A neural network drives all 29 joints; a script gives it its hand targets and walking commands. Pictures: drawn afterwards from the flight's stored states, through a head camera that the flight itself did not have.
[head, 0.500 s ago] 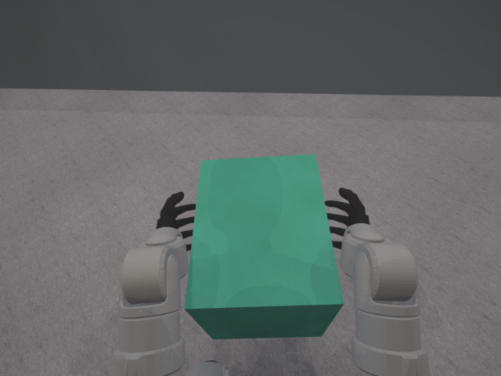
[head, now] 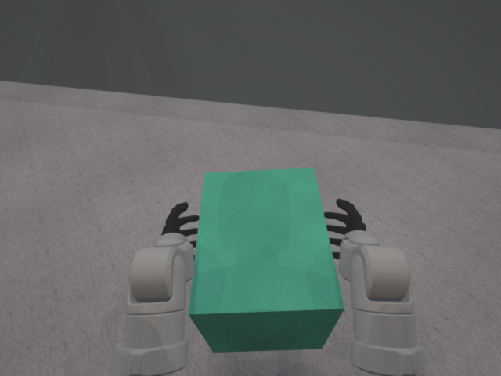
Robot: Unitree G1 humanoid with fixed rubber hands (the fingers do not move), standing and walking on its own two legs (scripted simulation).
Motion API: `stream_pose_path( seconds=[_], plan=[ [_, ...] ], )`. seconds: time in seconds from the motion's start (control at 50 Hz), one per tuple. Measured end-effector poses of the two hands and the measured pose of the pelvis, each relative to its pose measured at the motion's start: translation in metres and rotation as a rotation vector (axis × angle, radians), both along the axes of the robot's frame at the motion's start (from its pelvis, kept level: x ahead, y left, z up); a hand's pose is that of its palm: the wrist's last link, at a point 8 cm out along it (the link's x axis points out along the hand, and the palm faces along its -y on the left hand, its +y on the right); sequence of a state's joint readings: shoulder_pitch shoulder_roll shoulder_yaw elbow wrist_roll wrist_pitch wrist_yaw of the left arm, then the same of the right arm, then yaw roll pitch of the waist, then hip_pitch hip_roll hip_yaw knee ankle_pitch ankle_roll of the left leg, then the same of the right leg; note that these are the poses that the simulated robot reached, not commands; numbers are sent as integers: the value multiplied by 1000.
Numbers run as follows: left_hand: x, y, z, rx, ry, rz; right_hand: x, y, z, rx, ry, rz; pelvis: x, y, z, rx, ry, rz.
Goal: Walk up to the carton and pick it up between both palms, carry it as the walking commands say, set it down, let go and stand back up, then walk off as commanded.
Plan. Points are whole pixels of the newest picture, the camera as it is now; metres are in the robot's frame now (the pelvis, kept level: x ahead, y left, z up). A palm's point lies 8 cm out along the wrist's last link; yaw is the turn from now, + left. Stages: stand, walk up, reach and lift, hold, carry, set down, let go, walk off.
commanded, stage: carry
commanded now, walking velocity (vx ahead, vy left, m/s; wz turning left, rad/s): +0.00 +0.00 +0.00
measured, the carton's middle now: (263, 260) +0.31 +0.00 +0.01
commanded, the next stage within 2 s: none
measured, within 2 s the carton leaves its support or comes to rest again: neither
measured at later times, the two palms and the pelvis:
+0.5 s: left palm (140, 258) +0.26 +0.18 +0.11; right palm (331, 247) +0.27 -0.09 +0.11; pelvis -0.02 +0.03 +0.01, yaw +2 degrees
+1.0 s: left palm (165, 249) +0.28 +0.15 +0.10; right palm (346, 239) +0.29 -0.12 +0.10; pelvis +0.00 +0.00 +0.00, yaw +2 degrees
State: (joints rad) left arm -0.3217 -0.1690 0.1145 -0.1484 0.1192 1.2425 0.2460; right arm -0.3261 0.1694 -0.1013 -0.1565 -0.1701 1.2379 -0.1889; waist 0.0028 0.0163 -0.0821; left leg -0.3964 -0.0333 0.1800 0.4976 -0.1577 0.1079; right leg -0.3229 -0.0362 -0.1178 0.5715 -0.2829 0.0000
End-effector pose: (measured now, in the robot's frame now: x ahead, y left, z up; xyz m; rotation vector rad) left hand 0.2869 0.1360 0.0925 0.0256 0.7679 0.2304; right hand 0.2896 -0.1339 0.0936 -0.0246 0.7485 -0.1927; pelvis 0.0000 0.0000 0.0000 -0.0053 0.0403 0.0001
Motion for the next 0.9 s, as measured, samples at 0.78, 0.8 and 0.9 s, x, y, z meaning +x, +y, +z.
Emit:
stream_pose_path(
  seconds=[0.78,0.8,0.9],
  plan=[
    [-26,34,10,2,9,71,-9,36,12,-4,8,55,-14,16,6,-14,-25,51],
    [-25,32,10,2,8,70,-8,34,12,-4,8,54,-13,15,6,-13,-24,50],
    [-17,23,9,3,7,61,-3,24,10,-4,7,44,-7,9,5,-3,-18,44]
  ],
)
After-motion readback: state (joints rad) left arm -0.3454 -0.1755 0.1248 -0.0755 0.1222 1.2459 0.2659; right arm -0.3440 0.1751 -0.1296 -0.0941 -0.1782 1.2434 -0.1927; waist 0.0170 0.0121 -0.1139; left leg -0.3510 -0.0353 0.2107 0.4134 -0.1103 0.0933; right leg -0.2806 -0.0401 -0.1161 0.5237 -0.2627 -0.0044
